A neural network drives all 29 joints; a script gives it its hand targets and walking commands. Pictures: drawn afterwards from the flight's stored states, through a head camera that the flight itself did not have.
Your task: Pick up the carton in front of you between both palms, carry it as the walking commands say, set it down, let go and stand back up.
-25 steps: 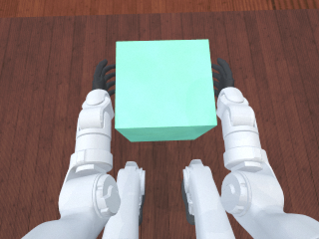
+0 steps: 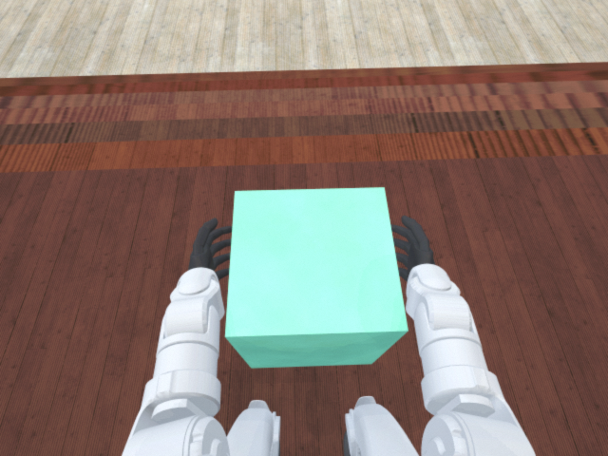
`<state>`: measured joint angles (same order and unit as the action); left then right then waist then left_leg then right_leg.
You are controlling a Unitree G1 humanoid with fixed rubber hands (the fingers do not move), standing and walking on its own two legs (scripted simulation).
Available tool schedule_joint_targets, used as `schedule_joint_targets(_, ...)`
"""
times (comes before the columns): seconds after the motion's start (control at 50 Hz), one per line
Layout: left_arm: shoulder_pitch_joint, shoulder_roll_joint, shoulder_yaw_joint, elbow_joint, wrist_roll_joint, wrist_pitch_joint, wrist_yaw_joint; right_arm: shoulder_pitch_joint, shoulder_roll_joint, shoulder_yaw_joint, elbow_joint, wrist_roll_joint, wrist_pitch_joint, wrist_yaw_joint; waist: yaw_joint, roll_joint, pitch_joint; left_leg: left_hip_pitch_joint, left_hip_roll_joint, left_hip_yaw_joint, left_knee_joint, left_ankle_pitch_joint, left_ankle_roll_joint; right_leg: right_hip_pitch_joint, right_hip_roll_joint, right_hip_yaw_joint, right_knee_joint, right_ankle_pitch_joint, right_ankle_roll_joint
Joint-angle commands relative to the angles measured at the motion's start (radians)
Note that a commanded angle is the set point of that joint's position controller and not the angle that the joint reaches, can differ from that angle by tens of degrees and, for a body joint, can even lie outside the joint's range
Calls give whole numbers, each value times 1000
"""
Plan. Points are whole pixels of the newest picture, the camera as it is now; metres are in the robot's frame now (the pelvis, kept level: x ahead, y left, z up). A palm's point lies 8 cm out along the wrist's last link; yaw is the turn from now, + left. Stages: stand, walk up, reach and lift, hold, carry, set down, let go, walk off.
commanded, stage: reach and lift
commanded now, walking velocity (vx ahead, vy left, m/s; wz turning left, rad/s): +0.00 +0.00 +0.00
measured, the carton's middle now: (310, 287) +0.36 +0.00 -0.09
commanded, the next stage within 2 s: hold in 1.42 s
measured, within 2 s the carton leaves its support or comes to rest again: neither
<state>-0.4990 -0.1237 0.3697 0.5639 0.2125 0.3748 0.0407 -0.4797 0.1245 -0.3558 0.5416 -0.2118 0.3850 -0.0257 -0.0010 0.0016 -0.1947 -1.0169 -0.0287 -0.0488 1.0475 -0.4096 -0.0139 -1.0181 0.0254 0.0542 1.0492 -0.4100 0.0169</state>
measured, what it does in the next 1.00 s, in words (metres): rises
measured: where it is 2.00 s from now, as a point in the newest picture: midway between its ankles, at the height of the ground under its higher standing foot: outside the picture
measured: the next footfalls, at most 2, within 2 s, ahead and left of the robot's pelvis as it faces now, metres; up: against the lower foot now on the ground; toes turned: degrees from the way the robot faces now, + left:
none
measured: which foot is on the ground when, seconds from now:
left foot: down 0.00-1.00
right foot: down 0.00-1.00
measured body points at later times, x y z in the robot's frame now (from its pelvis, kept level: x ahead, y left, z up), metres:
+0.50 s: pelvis +0.02 +0.00 +0.08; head -0.01 +0.00 +0.53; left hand +0.33 +0.15 +0.10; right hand +0.33 -0.15 +0.10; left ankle +0.04 +0.13 -0.66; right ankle +0.04 -0.13 -0.66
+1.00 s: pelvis +0.02 +0.00 +0.08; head +0.01 +0.00 +0.53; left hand +0.34 +0.15 +0.10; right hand +0.33 -0.15 +0.10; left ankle +0.04 +0.13 -0.66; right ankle +0.04 -0.13 -0.66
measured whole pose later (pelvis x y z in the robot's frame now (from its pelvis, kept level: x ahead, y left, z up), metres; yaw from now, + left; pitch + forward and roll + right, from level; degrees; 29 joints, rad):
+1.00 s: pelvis +0.02 +0.00 +0.08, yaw +0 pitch -5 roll +0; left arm -0.31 -0.16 0.29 0.34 0.30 0.62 -0.01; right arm -0.30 0.16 -0.27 0.33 -0.29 0.63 0.03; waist 0.00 0.00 0.04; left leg -0.13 -0.01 -0.06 0.42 -0.21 -0.01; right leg -0.13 0.01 0.06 0.42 -0.21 0.01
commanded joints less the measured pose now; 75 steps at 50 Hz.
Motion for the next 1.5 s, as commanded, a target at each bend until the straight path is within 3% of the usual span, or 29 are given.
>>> schedule_joint_targets(0.0,-494,-1078,-602,26,-145,3,-258,-531,1051,606,4,146,-11,243,2,-2,-518,415,-106,-12,-206,273,14,426,107,8,-201,275,-16)
schedule_joint_targets(0.3,-289,-1046,-693,-141,-174,140,-274,-319,1023,691,-157,172,125,257,-1,-4,-221,819,-74,-32,-540,414,13,819,69,21,-539,413,-13)
schedule_joint_targets(0.48,-302,-986,-577,-113,-114,212,-296,-330,976,568,-113,116,202,276,-2,-1,37,840,-57,-15,-658,188,22,844,56,8,-656,192,-28)
schedule_joint_targets(0.68,-418,-1020,-602,-146,-128,200,-307,-445,1000,596,-154,126,189,287,-5,2,-61,888,-58,-15,-653,201,19,896,57,5,-650,204,-29)
schedule_joint_targets(1.1,-224,-968,-658,-293,-161,247,-284,-249,963,650,-292,163,236,264,-2,-1,-68,994,-68,-22,-698,445,8,1007,69,18,-696,452,-13)
schedule_joint_targets(1.4,-210,-950,-687,-360,-182,282,-275,-237,943,677,-356,180,271,256,-1,0,-38,1005,-69,-24,-711,429,7,1013,70,18,-709,430,-13)
schedule_joint_targets(1.48,-193,-957,-750,-441,-220,307,-270,-218,947,737,-440,215,296,251,-4,0,-87,1042,-70,-31,-716,494,6,1048,70,22,-715,496,-10)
